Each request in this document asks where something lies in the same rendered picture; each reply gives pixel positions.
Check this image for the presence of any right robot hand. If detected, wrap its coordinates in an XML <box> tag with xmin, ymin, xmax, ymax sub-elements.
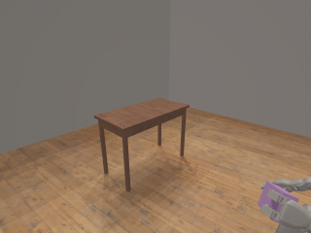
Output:
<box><xmin>260</xmin><ymin>179</ymin><xmax>294</xmax><ymax>192</ymax></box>

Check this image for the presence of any right robot forearm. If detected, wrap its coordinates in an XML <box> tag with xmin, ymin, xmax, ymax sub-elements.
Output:
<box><xmin>290</xmin><ymin>177</ymin><xmax>311</xmax><ymax>191</ymax></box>

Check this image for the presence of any right robot thigh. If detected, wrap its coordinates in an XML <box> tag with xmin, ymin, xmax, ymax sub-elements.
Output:
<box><xmin>275</xmin><ymin>204</ymin><xmax>311</xmax><ymax>233</ymax></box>

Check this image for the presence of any sponge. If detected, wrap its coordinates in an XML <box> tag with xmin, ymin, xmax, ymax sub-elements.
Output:
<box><xmin>258</xmin><ymin>182</ymin><xmax>299</xmax><ymax>227</ymax></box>

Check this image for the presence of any left robot hand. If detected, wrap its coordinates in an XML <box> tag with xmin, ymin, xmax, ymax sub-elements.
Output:
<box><xmin>260</xmin><ymin>189</ymin><xmax>311</xmax><ymax>229</ymax></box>

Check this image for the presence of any table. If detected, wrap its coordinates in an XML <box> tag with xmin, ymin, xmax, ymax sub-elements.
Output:
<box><xmin>94</xmin><ymin>97</ymin><xmax>190</xmax><ymax>192</ymax></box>

